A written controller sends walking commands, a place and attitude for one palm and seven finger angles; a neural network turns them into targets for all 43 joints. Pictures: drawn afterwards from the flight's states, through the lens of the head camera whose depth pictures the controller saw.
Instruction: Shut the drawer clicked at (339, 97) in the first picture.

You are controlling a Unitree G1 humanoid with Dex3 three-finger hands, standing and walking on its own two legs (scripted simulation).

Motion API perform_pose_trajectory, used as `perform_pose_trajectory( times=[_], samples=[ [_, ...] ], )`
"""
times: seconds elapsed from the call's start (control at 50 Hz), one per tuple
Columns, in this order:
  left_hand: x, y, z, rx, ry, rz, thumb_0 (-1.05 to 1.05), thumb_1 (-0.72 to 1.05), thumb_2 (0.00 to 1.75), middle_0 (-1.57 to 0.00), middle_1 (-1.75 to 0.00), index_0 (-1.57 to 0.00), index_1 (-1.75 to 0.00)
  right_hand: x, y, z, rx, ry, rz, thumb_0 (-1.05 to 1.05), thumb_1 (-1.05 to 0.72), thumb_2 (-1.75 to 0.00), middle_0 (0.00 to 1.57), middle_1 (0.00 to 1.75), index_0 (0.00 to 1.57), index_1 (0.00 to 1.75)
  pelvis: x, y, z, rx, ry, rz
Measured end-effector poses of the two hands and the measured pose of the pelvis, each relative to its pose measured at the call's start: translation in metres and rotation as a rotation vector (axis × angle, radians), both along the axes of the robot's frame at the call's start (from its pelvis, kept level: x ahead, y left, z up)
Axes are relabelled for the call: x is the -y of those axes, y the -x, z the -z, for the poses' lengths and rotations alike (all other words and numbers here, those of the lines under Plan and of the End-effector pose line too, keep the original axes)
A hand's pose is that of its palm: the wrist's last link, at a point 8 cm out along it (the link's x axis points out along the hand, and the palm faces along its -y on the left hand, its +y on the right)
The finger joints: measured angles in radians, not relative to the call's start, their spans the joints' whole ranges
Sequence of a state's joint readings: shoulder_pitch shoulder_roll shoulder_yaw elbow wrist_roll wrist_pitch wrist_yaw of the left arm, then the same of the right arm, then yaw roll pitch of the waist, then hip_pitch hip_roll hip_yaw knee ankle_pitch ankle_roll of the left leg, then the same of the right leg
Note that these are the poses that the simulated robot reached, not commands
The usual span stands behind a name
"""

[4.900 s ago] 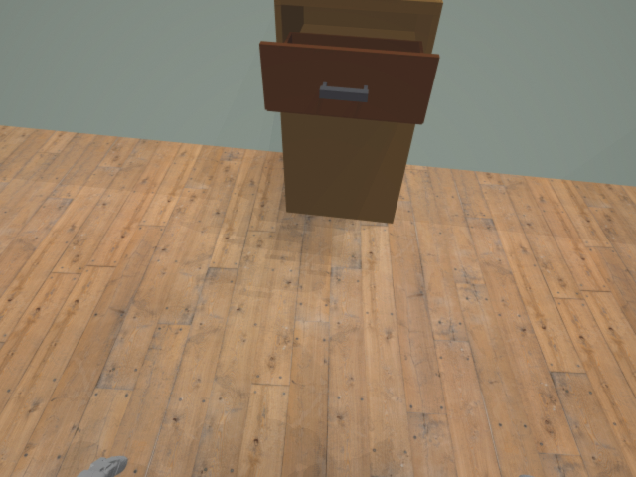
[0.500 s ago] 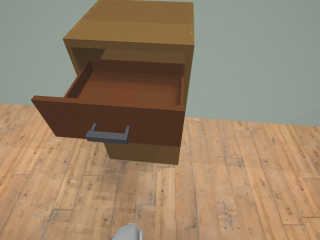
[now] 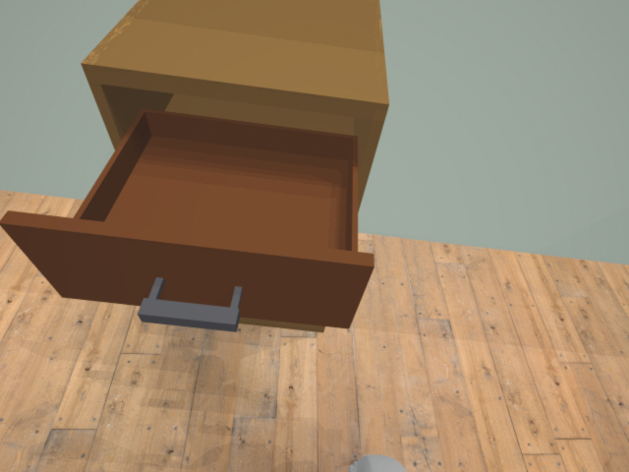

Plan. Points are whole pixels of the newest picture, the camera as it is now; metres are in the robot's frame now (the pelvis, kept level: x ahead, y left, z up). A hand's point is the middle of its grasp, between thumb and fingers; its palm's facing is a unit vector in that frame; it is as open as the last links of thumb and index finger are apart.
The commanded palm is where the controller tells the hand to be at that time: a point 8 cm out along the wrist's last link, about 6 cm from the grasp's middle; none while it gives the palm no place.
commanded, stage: come to a stop and stand still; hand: left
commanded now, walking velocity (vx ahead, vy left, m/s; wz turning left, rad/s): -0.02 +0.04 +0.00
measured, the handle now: (194, 301) +0.31 +0.19 +0.00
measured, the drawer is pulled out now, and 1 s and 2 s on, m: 0.30 0.30 0.30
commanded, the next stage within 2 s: look again from close up in 1.10 s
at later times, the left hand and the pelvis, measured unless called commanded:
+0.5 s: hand out of the picture -0.02 +0.09 -0.17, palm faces +0.04 -0.97 -0.25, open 7.2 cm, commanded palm none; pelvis -0.05 -0.09 +0.00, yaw +0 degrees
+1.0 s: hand out of the picture -0.13 +0.06 -0.18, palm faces +0.08 -0.99 -0.15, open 7.3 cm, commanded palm none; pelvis -0.09 -0.09 +0.00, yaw +0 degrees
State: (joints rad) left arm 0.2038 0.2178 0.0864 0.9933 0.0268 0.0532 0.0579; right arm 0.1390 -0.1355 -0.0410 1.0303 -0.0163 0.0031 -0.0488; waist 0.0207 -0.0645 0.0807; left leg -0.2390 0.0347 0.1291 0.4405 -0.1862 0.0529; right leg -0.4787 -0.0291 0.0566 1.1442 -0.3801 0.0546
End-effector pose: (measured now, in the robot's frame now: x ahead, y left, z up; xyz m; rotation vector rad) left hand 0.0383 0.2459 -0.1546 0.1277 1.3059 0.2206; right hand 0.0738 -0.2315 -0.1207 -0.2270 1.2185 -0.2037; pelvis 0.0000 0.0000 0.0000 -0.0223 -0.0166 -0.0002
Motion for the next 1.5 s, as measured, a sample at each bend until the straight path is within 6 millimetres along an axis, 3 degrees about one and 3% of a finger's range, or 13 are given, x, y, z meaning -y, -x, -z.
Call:
perform_pose_trajectory(
  times=[0.08, 0.18, 0.26, 0.36, 0.48, 0.6, 0.78, 1.0, 1.14, 1.24, 1.36, 1.5],
  samples=[
    [0.009, -0.016, -0.006, 0.039, -0.022, 0.032, -0.01, 0.91, 0.90, -0.20, -0.30, -0.20, -0.30, 0.020, 0.025, 0.005, -0.035, -0.007, 0.033, -0.01, -0.92, -0.90, 0.20, 0.30, 0.20, 0.30, 0.015, 0.008, 0.002, -0.006, -0.004, 0.005],
    [0.037, -0.013, -0.013, 0.042, -0.052, 0.086, 0.00, 0.91, 0.90, -0.20, -0.30, -0.20, -0.30, 0.044, 0.060, 0.027, -0.068, -0.064, 0.079, 0.00, -0.91, -0.90, 0.20, 0.30, 0.20, 0.30, 0.039, 0.021, 0.008, -0.013, -0.029, 0.020],
    [0.067, 0.005, -0.019, 0.032, -0.073, 0.113, 0.00, 0.91, 0.90, -0.20, -0.30, -0.20, -0.30, 0.061, 0.090, 0.048, -0.115, -0.126, 0.120, 0.00, -0.91, -0.90, 0.20, 0.30, 0.20, 0.30, 0.060, 0.030, 0.013, -0.006, -0.038, 0.021],
    [0.094, 0.032, -0.030, -0.002, -0.068, 0.097, 0.00, 0.93, 0.90, -0.21, -0.30, -0.21, -0.30, 0.071, 0.120, 0.045, -0.178, -0.164, 0.132, 0.01, -0.91, -0.90, 0.20, 0.30, 0.20, 0.30, 0.079, 0.036, 0.003, -0.007, -0.053, 0.016],
    [0.110, 0.059, -0.023, -0.015, -0.039, 0.055, 0.00, 0.94, 0.90, -0.21, -0.30, -0.21, -0.30, 0.079, 0.141, 0.041, -0.224, -0.155, 0.111, 0.01, -0.91, -0.90, 0.20, 0.30, 0.20, 0.30, 0.094, 0.048, 0.002, -0.009, -0.037, 0.000],
    [0.121, 0.094, -0.006, -0.061, 0.013, -0.001, 0.00, 0.94, 0.90, -0.21, -0.30, -0.21, -0.30, 0.082, 0.146, 0.033, -0.218, -0.110, 0.066, 0.01, -0.91, -0.90, 0.20, 0.30, 0.20, 0.30, 0.099, 0.062, 0.005, 0.000, -0.020, -0.013],
    [0.138, 0.141, -0.005, -0.121, 0.076, -0.015, 0.00, 0.92, 0.90, -0.20, -0.30, -0.20, -0.30, 0.079, 0.153, 0.026, -0.167, -0.101, 0.040, 0.01, -0.91, -0.90, 0.20, 0.30, 0.20, 0.30, 0.097, 0.077, -0.001, 0.026, -0.023, -0.001],
    [0.137, 0.173, -0.008, -0.174, 0.081, -0.019, 0.00, 0.91, 0.90, -0.20, -0.30, -0.20, -0.30, 0.059, 0.194, 0.028, -0.229, -0.144, 0.062, 0.00, -0.91, -0.90, 0.20, 0.30, 0.20, 0.30, 0.090, 0.089, -0.002, 0.014, -0.027, 0.006],
    [0.129, 0.173, -0.008, -0.178, 0.076, -0.010, 0.00, 0.91, 0.90, -0.20, -0.30, -0.20, -0.30, 0.046, 0.223, 0.027, -0.290, -0.157, 0.094, 0.00, -0.90, -0.90, 0.20, 0.30, 0.20, 0.30, 0.084, 0.089, -0.002, 0.006, -0.028, 0.009],
    [0.121, 0.163, -0.007, -0.156, 0.070, 0.031, 0.00, 0.91, 0.90, -0.20, -0.30, -0.20, -0.30, 0.041, 0.227, 0.027, -0.300, -0.164, 0.096, 0.01, -0.90, -0.90, 0.20, 0.30, 0.20, 0.30, 0.079, 0.091, 0.001, 0.000, -0.032, 0.007],
    [0.093, 0.135, -0.007, -0.081, 0.005, 0.059, 0.00, 0.91, 0.90, -0.21, -0.30, -0.20, -0.30, 0.050, 0.199, 0.038, -0.205, -0.128, 0.093, 0.01, -0.90, -0.90, 0.20, 0.30, 0.20, 0.30, 0.068, 0.086, 0.009, -0.024, -0.013, -0.005],
    [0.069, 0.090, -0.009, 0.030, -0.020, 0.075, 0.00, 0.91, 0.90, -0.20, -0.30, -0.20, -0.30, 0.046, 0.151, 0.033, -0.075, -0.101, 0.058, 0.01, -0.91, -0.90, 0.20, 0.30, 0.20, 0.30, 0.054, 0.074, 0.009, -0.011, -0.013, 0.004]
  ],
)
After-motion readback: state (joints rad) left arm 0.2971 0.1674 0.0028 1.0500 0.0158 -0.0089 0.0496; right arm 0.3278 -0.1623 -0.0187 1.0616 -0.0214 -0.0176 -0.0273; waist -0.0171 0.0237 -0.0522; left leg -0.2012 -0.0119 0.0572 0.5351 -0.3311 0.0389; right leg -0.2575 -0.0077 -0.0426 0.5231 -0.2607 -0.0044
